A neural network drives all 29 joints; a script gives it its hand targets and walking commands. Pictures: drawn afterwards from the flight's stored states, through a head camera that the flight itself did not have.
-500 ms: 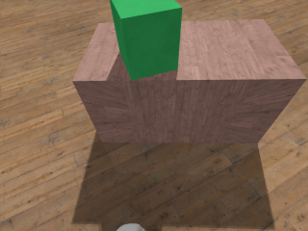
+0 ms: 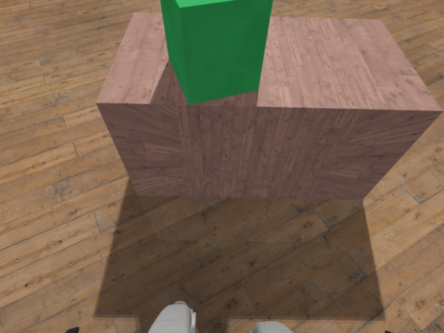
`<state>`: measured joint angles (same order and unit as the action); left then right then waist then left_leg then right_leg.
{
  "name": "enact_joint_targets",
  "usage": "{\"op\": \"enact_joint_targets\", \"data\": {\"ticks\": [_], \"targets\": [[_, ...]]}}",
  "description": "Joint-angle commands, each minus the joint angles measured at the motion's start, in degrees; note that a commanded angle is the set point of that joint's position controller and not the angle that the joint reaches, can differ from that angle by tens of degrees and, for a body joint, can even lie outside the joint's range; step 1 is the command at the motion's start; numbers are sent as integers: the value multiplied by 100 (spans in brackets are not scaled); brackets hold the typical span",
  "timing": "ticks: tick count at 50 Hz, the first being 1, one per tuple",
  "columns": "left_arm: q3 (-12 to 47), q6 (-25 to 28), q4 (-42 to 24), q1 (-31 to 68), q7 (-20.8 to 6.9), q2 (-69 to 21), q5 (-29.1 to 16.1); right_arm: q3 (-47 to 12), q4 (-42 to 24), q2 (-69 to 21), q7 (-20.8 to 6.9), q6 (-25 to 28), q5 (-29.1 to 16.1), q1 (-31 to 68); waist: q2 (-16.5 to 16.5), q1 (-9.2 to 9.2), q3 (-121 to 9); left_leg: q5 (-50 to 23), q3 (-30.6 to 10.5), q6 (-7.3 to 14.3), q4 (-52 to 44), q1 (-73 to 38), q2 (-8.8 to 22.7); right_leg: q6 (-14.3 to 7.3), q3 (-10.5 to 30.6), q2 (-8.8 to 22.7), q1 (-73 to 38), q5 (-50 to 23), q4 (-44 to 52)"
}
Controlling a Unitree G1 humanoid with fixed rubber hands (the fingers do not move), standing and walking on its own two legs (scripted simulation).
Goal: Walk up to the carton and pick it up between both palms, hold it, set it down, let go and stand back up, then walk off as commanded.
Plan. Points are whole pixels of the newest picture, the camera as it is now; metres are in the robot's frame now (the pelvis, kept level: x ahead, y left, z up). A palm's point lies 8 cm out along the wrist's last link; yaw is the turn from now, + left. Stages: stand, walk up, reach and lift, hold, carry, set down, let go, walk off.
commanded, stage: walk off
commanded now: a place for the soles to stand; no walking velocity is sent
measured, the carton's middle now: (211, 32) +0.95 +0.06 +0.02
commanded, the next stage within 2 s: stand in 0.96 s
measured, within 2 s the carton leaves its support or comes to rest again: neither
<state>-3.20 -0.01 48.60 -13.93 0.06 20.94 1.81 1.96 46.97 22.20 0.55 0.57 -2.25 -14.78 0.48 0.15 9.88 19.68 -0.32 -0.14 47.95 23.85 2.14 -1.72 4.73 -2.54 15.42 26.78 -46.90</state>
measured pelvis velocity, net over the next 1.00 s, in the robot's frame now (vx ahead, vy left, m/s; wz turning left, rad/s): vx -0.03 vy -0.02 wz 0.04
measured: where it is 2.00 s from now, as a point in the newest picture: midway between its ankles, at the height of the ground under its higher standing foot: outside the picture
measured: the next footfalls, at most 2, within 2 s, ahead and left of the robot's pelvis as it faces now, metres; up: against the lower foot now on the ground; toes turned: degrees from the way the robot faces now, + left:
none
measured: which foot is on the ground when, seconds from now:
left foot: down 0.00-1.00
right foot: down 0.00-1.00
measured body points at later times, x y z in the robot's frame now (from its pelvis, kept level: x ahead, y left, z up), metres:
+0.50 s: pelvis -0.02 -0.03 +0.00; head +0.01 -0.02 +0.45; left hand +0.07 +0.28 -0.11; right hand +0.08 -0.34 -0.11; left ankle +0.04 +0.12 -0.70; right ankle -0.02 -0.14 -0.70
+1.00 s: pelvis -0.03 -0.02 +0.01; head +0.00 -0.02 +0.46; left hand +0.07 +0.29 -0.11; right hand +0.07 -0.33 -0.11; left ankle +0.04 +0.12 -0.70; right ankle -0.02 -0.14 -0.70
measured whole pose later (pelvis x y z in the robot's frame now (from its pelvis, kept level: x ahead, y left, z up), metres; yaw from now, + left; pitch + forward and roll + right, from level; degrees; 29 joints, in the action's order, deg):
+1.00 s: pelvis -0.03 -0.02 +0.01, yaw +2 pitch -5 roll +0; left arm -2.1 -0.1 48.6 -10.4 -0.9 20.9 1.8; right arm 1.7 50.7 22.2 0.8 1.6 -2.2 -12.4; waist -0.2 0.1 8.3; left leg 17.4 -3.2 -1.3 44.1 21.8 0.8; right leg -0.4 2.3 -1.9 15.6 24.7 -45.2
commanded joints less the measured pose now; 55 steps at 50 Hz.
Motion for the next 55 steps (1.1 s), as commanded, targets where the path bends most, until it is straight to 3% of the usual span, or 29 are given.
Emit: {"op": "enact_joint_targets", "data": {"ticks": [1,2,4,6,7,8,9,10,11,13,14,15,17,18,20,23,24,25,26,27,28,30,31,35,47,48,49,52,55], "targets": [[-304,203,-502,175,20,1745,-42,397,-130,1217,243,85,339,235,523,-8,-415,1587,-416,125,1192,201,-359,-1168,2637,1867,584,-2063,2419],[-263,233,-573,292,42,1703,-19,383,-54,1235,198,95,341,161,535,49,-350,1520,-331,159,1005,105,-234,-1233,2306,1791,472,-2822,2163],[-220,212,-725,470,37,1524,-36,330,-19,1100,162,190,260,27,679,107,-640,579,22,216,-207,-377,-236,-880,1170,1206,38,-4169,1417],[-190,183,-659,417,30,1467,-151,327,9,1116,183,299,243,-179,431,158,-1227,-1801,-223,272,-1422,-1341,-97,-420,477,884,-83,-4785,478],[-150,176,-649,293,53,1347,-209,377,-33,1363,211,356,290,-148,74,185,-1699,-2981,-1103,555,-1318,-1937,388,-180,363,598,238,-4413,-297],[-202,123,-707,161,39,1245,-249,446,-86,1654,248,386,348,-96,-461,102,-1612,-3468,-2310,1064,-1511,-1806,1171,21,221,204,640,-3030,-975],[-213,57,-554,-14,72,1352,-201,461,-50,1741,211,351,316,86,-405,-35,-1373,-3005,-2542,1457,-1759,-1108,1599,42,-53,102,369,-1104,-1013],[-216,29,-462,18,68,1374,-147,395,-77,1714,194,341,349,313,-570,-96,-1082,-2595,-2683,1475,-1905,-674,1641,-1,-12,130,291,385,-840],[-224,25,-431,-11,44,1331,-122,364,-117,1647,174,303,382,418,-724,-119,-952,-1941,-2639,1476,-1982,-451,1628,-40,54,151,277,779,-721],[-239,54,-301,-187,-26,1340,-100,357,-179,1649,153,282,384,702,-827,-243,-693,-952,-2352,1321,-1998,-4,1419,-86,-101,190,34,316,-133],[-229,85,-208,-143,-56,1397,-82,345,-183,1631,138,267,380,764,-844,-279,-684,-622,-2004,1033,-1858,278,1050,-153,-17,225,-305,-515,324],[-246,144,-275,-127,-70,1447,-44,308,-268,1486,134,256,385,773,-396,-292,-780,-660,-1633,783,-1506,284,726,-198,216,315,-541,-1421,858],[-237,229,-290,117,-60,1707,-71,233,-234,1125,172,198,296,734,646,-171,-973,-341,-509,262,-306,-79,-177,-648,1703,1277,-172,-1390,2081],[-242,225,-356,310,-63,1690,-84,269,-126,1094,157,185,270,504,462,-36,-807,223,-243,205,-140,-333,-333,-882,1892,1573,224,-1446,2181],[-196,213,-485,575,-52,1597,-78,294,23,1125,130,215,282,347,615,78,-703,750,-282,286,-427,-806,-156,-959,1676,1458,577,-2376,1888],[-169,195,-528,762,-20,1414,-140,312,138,1209,123,292,287,254,178,141,-925,-1416,-574,346,-1180,-1418,140,-390,659,896,647,-2355,1435],[-135,174,-459,615,-34,1321,-183,299,82,1303,131,324,298,358,-20,53,-988,-1446,-1204,490,-1496,-1305,443,-235,517,658,564,-2127,1135],[-165,129,-435,530,-27,1302,-159,319,95,1408,115,317,329,609,-167,-66,-860,-682,-1620,674,-1772,-844,639,-147,313,484,505,-1405,1006],[-164,119,-395,491,-36,1327,-133,344,116,1522,129,284,354,644,-123,-101,-646,-111,-1750,711,-1897,-360,735,-154,245,427,263,-834,1021],[-140,122,-281,404,-45,1291,-133,295,114,1478,121,267,359,862,-111,-175,-505,370,-1519,621,-1875,-68,606,-204,409,554,187,-546,1410],[-164,131,-274,396,-75,1330,-104,282,93,1377,115,226,346,924,234,-178,-273,639,-1155,436,-1719,70,321,-316,730,688,239,-236,1897],[-191,157,-366,552,-86,1478,-133,254,121,1209,75,240,298,817,213,-62,-498,544,-627,303,-1414,-662,14,-490,1243,1051,761,86,2340],[-201,167,-378,733,-101,1520,-120,256,147,1234,66,258,280,661,208,31,-464,323,-594,301,-1432,-953,-34,-480,1186,1092,1007,64,2334],[-151,142,-345,723,-84,1299,-153,275,219,1306,79,292,306,641,74,-12,-609,230,-1079,402,-1919,-782,305,-255,594,737,575,-406,1917],[-145,166,-340,650,-65,1347,-129,227,123,1274,93,295,315,769,28,-53,-1006,-633,-926,412,-1607,-874,281,-277,603,798,74,-1470,1718],[-166,155,-379,645,-71,1319,-149,217,123,1235,100,299,317,798,142,-99,-896,-593,-931,385,-1660,-815,245,-291,559,756,148,-1428,1737],[-123,213,-1,677,-46,1334,-206,208,363,1223,25,278,318,815,-184,-72,-1281,-609,-915,359,-1509,-949,199,-256,815,849,184,-694,1732],[-93,174,53,881,-15,1404,-197,196,398,1207,-16,211,295,829,-82,47,-967,-314,-1044,338,-1619,-1000,266,-241,892,848,692,112,2010],[-80,203,125,873,-3,1391,-168,159,401,1164,-35,214,312,859,-53,29,-889,-97,-1039,383,-1739,-890,262,-224,880,857,601,61,2065]]}}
